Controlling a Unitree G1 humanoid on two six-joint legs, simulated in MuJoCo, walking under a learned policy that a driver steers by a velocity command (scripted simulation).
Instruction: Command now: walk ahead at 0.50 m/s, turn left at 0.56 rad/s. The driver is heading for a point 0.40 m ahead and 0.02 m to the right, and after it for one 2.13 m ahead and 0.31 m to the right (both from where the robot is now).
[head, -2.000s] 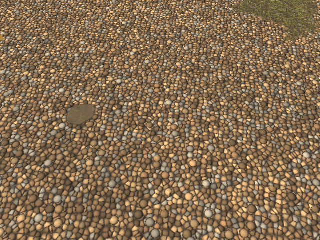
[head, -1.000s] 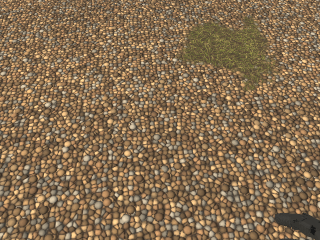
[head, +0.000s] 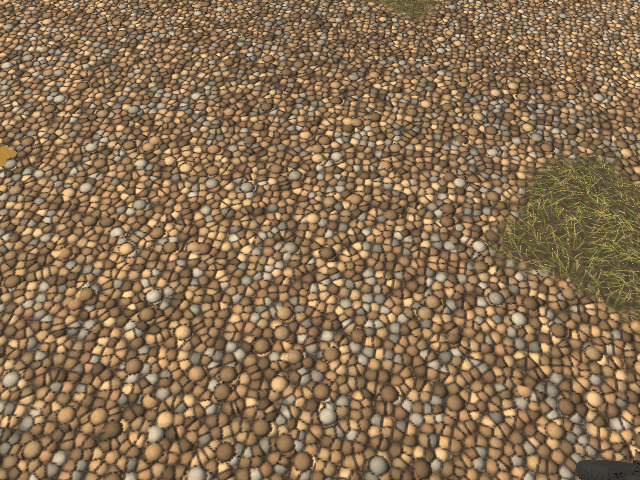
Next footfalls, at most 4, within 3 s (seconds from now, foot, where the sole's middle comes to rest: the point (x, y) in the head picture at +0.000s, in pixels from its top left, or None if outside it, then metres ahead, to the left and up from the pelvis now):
0.46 right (391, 472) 0.45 -0.10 -0.75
0.94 left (282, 448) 0.49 0.12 -0.75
1.32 right None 0.38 -0.13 -0.75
1.80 left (286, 463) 0.46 0.11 -0.75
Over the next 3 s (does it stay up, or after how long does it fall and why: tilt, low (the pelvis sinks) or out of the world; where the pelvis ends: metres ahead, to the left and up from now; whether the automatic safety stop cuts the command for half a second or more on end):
stays up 0.73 -0.04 0.01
